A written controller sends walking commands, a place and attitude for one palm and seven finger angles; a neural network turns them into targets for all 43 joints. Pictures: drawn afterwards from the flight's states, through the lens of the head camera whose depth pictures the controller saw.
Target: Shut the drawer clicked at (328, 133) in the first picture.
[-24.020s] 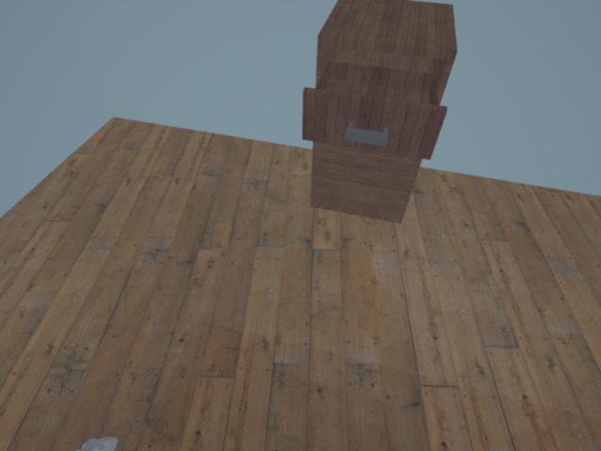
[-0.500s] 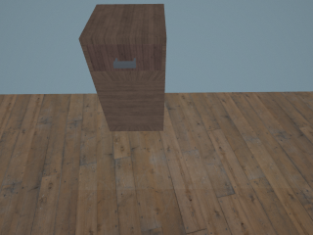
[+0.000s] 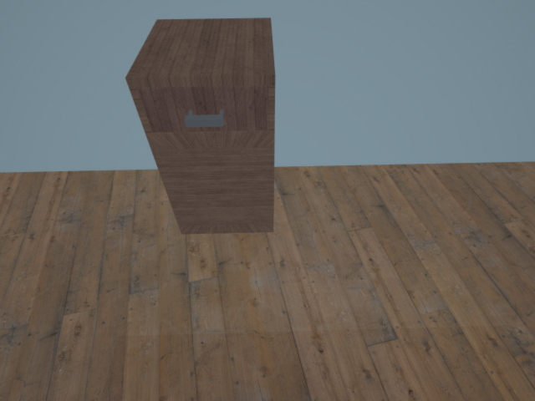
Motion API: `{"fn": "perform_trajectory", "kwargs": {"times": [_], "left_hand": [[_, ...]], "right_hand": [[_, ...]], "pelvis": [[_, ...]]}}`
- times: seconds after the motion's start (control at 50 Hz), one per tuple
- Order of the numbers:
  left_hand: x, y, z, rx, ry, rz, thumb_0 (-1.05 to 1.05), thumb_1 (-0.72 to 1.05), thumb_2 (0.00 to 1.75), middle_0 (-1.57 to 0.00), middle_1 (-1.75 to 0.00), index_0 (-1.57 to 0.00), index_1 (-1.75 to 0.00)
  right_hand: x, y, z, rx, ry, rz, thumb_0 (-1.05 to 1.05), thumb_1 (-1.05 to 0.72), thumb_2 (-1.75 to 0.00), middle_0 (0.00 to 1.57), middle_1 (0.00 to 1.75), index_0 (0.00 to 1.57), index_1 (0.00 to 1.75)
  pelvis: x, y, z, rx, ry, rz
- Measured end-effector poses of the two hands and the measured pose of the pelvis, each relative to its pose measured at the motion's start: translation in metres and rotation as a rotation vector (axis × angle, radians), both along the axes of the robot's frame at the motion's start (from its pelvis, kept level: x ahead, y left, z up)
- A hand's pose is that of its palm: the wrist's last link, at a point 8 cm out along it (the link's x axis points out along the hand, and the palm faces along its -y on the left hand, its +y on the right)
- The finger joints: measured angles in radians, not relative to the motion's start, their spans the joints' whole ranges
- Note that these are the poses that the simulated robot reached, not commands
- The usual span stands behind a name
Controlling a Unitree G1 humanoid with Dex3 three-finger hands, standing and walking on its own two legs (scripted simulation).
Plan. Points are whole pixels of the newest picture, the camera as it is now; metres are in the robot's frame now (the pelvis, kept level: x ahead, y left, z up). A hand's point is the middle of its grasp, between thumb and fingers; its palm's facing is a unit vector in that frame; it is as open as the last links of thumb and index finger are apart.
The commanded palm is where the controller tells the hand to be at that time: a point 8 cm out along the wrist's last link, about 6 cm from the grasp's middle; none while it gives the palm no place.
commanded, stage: look to check the result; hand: left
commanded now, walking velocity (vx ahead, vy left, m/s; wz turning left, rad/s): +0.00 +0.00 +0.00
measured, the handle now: (205, 116) +0.91 +0.25 -0.11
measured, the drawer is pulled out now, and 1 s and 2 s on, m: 0.00 0.00 0.00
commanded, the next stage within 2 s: stand and wait in 0.90 s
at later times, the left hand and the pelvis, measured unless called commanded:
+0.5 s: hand out of the picture +0.06 +0.21 -0.16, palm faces +0.01 -0.95 -0.30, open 7.4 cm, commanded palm none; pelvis +0.01 -0.01 +0.00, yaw +0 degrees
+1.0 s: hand out of the picture +0.09 +0.22 -0.16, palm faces -0.01 -0.95 -0.32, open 7.4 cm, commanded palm none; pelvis +0.02 -0.02 +0.00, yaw -1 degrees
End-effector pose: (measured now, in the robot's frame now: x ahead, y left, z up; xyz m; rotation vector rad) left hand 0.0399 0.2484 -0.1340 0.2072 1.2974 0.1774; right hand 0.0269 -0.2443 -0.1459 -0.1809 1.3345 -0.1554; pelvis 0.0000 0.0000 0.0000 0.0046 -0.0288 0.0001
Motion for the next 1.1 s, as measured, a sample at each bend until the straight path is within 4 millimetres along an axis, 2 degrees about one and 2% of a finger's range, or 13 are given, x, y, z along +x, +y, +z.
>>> {"fn": "perform_trajectory", "kwargs": {"times": [0.24,0.68,1.1], "left_hand": [[-0.01,0.007,0.004,0.036,0.056,0.011,0.01,0.91,0.89,-0.2,-0.3,-0.2,-0.3],[0.034,0.005,0.012,0.056,-0.039,-0.022,0.01,0.9,0.89,-0.2,-0.3,-0.2,-0.3],[0.04,0.014,0.016,0.079,-0.03,-0.032,0.01,0.9,0.89,-0.2,-0.3,-0.2,-0.3]], "right_hand": [[0.006,-0.017,0.001,-0.019,0.022,0.006,0.01,-0.9,-0.9,0.2,0.3,0.2,0.29],[0.032,-0.037,0.006,-0.042,-0.034,0.015,0.01,-0.9,-0.9,0.2,0.3,0.2,0.29],[0.032,-0.049,0.01,-0.065,-0.022,0.01,0.01,-0.9,-0.9,0.2,0.3,0.2,0.29]], "pelvis": [[0.007,-0.007,0.001,0.0,0.004,-0.004],[0.016,-0.016,0.002,0.002,0.002,-0.007],[0.02,-0.018,0.003,0.002,0.002,-0.012]]}}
